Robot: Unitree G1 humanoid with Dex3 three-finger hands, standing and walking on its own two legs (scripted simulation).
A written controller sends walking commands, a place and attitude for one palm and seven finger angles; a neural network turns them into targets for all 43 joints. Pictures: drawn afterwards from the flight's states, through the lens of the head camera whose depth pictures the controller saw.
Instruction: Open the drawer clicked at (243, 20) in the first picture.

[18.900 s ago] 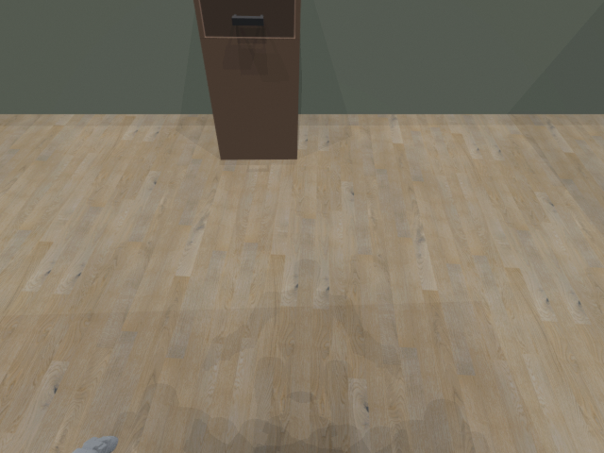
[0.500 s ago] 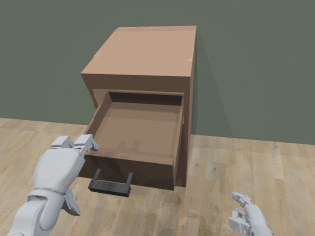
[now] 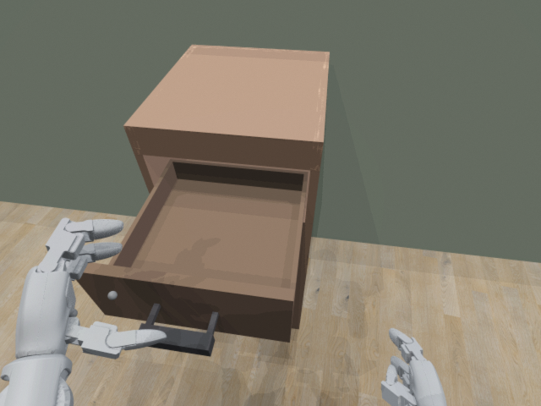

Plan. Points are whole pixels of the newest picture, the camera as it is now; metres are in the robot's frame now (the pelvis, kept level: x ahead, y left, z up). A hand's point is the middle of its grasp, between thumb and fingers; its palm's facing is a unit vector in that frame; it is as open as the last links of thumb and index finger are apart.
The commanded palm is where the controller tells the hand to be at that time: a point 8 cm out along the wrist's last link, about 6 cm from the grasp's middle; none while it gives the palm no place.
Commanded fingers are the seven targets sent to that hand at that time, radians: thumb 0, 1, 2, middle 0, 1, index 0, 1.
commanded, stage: draw the hand back to the body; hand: left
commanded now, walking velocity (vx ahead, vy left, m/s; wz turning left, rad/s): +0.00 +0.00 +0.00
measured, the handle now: (180, 326) +0.25 +0.19 -0.06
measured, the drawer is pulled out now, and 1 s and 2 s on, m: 0.30 0.30 0.30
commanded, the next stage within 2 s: step back with the hand held close in 0.74 s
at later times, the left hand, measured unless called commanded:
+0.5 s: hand (80, 293) +0.19 +0.23 +0.15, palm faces +0.41 -0.81 -0.42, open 9.0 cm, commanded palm +0.14 +0.27 +0.18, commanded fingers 0.00 0.87 0.88 -0.20 -0.32 -0.20 -0.32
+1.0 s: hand (74, 297) +0.18 +0.23 +0.17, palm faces +0.39 -0.80 -0.46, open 7.4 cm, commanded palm +0.11 +0.27 +0.18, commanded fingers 0.00 0.90 0.90 -0.20 -0.30 -0.20 -0.30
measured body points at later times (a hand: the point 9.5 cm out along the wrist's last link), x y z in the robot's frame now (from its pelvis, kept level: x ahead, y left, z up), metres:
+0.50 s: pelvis +0.01 -0.01 +0.00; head +0.00 -0.03 +0.45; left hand +0.16 +0.28 +0.18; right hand +0.21 -0.22 -0.08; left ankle -0.03 +0.12 -0.74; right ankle -0.02 -0.11 -0.74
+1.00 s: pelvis -0.01 -0.01 +0.00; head +0.00 -0.03 +0.45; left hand +0.15 +0.27 +0.19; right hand +0.18 -0.23 -0.09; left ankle -0.03 +0.12 -0.74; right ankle -0.02 -0.11 -0.74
